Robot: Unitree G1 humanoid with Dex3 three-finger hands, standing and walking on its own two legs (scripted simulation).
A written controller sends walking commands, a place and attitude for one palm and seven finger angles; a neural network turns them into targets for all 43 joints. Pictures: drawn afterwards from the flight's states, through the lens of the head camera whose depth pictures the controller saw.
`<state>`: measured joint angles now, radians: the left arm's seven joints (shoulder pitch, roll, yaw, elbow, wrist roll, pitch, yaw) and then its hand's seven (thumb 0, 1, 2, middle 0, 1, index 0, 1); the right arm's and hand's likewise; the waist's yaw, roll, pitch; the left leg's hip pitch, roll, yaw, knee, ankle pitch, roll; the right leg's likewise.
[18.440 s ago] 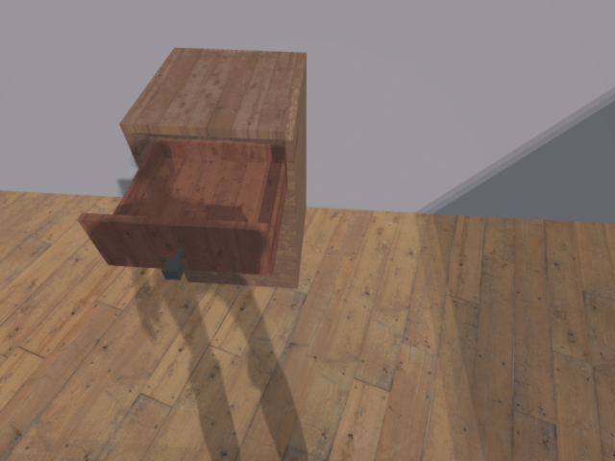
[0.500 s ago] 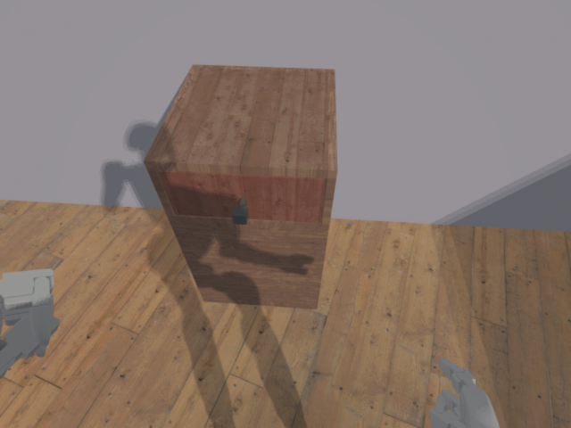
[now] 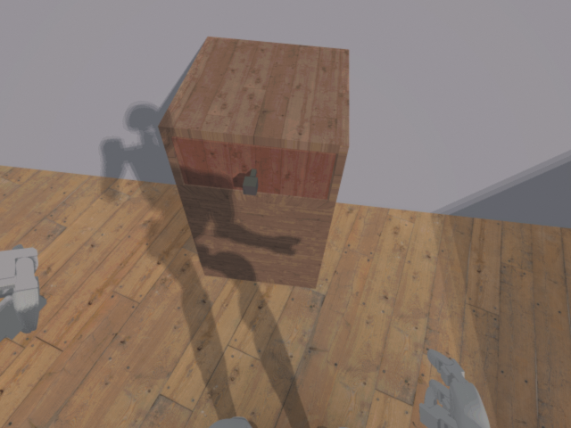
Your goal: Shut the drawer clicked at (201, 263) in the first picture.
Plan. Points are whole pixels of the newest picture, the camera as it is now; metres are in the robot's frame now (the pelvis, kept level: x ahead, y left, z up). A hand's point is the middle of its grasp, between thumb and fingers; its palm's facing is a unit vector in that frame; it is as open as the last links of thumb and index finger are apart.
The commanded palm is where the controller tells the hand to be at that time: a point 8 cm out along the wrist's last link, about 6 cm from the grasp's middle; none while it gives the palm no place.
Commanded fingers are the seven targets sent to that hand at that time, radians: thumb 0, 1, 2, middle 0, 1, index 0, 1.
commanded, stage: step back with the hand held close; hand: left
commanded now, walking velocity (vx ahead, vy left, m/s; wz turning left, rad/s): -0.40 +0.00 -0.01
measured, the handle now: (251, 180) +0.66 +0.12 -0.15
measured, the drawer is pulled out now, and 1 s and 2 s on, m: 0.00 0.00 0.00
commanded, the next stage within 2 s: stop stepping back and stand still in 0.78 s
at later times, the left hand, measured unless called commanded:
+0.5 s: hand (54, 334) +0.17 +0.21 +0.18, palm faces +0.30 -0.81 -0.50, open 3.3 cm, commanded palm +0.09 +0.26 +0.19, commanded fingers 0.00 0.90 0.90 -1.40 -1.60 -1.40 -1.60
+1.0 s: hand out of the picture +0.06 +0.19 +0.18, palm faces +0.22 -0.81 -0.54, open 3.3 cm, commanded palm +0.00 +0.24 +0.19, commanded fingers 0.00 0.90 0.90 -1.40 -1.60 -1.40 -1.60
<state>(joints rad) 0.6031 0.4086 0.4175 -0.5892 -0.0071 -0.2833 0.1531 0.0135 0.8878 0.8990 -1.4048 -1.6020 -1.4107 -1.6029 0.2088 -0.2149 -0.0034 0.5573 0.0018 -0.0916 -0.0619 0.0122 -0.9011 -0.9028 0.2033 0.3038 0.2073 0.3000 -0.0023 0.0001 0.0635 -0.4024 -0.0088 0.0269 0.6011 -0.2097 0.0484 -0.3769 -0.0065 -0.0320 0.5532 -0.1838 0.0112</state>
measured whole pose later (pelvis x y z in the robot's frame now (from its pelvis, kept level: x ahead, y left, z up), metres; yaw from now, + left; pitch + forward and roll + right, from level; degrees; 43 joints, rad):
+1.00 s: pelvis -0.16 -0.03 +0.00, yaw -5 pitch +2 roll +0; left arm 0.67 0.46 0.42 -0.68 -0.05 -0.25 0.12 0.01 0.89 0.90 -1.40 -1.60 -1.41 -1.60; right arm 0.18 -0.16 0.01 0.55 -0.01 -0.12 -0.02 0.01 -0.90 -0.90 0.20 0.30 0.21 0.30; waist 0.01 -0.02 0.06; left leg -0.44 0.05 0.04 0.53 -0.16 0.00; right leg -0.28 0.01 -0.04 0.55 -0.36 -0.01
